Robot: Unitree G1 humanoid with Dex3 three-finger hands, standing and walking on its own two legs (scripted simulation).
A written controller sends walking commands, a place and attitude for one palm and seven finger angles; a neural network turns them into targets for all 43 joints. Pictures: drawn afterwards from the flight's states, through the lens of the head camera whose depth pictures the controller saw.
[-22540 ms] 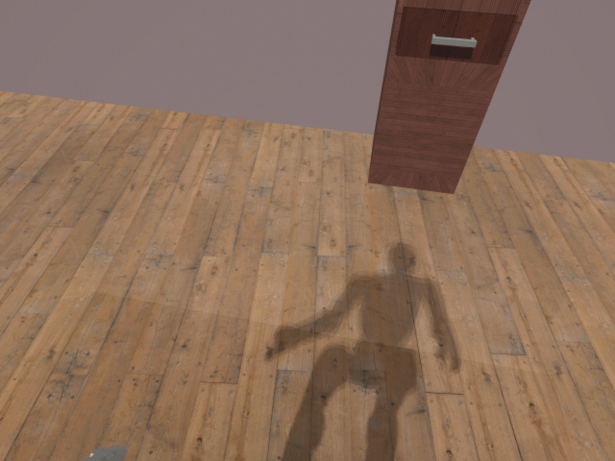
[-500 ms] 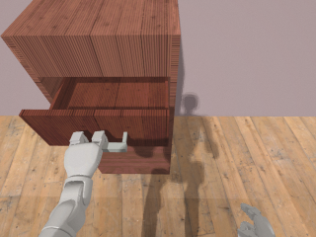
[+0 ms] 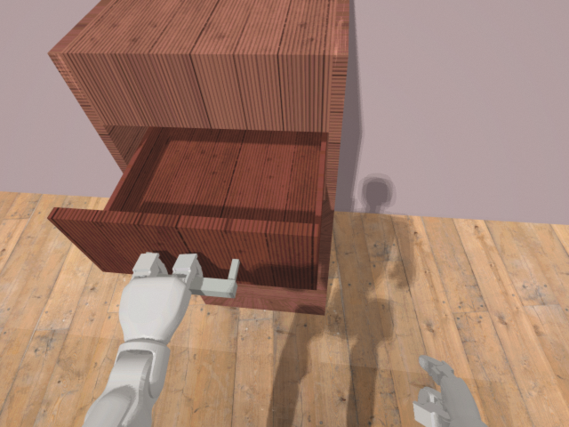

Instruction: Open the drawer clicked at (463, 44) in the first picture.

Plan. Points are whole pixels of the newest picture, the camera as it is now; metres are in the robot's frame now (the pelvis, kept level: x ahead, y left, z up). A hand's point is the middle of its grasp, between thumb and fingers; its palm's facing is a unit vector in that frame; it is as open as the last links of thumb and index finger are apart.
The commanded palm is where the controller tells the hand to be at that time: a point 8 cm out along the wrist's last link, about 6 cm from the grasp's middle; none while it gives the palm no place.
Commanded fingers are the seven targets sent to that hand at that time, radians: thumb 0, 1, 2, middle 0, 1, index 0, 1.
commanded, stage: pull the drawer open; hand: left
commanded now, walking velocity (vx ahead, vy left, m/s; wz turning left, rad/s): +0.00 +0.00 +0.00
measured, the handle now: (187, 273) +0.33 +0.18 +0.01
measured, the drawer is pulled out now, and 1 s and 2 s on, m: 0.20 0.30 0.30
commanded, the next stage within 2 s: open the thumb to release the handle in 0.86 s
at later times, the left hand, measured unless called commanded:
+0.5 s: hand (153, 366) +0.20 +0.20 -0.01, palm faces -0.01 -0.09 -1.00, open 5.7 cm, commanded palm +0.15 +0.21 +0.03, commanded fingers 0.00 0.90 0.90 -0.40 -1.35 -0.40 -1.35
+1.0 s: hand (144, 387) +0.17 +0.21 -0.02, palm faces +0.00 -0.07 -1.00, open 5.7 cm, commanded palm +0.15 +0.23 +0.03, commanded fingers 0.00 0.69 0.81 -0.38 -1.33 -0.38 -1.33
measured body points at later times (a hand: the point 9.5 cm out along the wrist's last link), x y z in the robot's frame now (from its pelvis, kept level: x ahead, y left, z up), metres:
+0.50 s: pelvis -0.02 +0.00 +0.00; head +0.03 -0.02 +0.44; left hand +0.19 +0.21 +0.04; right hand +0.16 -0.26 -0.11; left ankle -0.03 +0.12 -0.70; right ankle -0.01 -0.11 -0.70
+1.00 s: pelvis +0.00 +0.00 -0.02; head +0.06 -0.03 +0.42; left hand +0.17 +0.21 +0.04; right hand +0.21 -0.22 -0.12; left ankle -0.03 +0.13 -0.70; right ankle -0.01 -0.11 -0.70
